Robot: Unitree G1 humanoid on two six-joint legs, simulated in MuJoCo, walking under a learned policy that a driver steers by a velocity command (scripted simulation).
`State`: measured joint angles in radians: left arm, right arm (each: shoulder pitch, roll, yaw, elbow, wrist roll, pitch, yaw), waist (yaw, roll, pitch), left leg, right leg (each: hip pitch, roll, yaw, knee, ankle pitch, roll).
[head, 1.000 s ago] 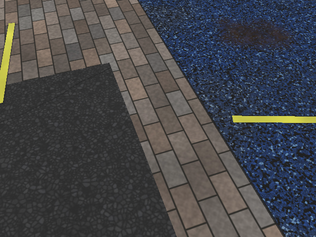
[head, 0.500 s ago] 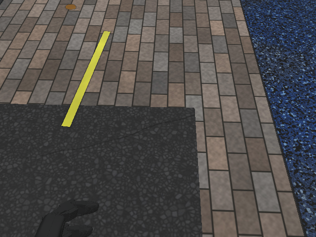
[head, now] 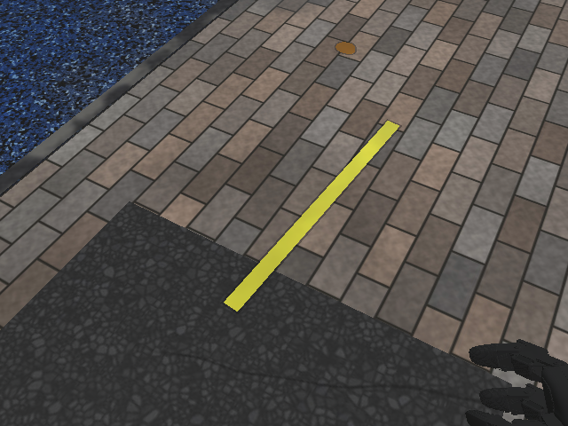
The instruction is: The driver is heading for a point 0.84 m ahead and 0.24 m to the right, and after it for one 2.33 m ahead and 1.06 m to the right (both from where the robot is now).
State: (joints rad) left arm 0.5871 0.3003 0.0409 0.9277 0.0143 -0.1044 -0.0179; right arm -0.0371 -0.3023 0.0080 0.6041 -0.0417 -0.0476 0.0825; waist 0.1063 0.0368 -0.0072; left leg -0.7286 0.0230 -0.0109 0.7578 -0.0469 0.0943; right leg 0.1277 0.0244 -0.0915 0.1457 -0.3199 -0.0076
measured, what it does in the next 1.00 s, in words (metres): walks ahead, turning right: left foot, then right foot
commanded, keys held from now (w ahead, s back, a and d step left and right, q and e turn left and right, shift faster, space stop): w+shift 0.08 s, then w+e+shift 0.92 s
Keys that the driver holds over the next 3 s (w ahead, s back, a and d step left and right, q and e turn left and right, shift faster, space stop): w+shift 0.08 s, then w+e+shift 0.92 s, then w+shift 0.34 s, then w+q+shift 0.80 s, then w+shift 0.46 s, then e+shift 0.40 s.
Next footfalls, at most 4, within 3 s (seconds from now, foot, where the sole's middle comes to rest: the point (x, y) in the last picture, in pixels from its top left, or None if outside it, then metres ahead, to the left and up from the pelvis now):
0.10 left None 0.30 0.09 -0.77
0.56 right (362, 334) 0.72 -0.08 -0.77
0.96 left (370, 202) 1.17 -0.10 -0.77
1.40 right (515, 188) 1.27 -0.55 -0.77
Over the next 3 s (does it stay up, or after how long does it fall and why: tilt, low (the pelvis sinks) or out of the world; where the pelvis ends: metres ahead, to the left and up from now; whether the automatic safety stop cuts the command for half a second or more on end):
stays up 2.39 -1.03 0.01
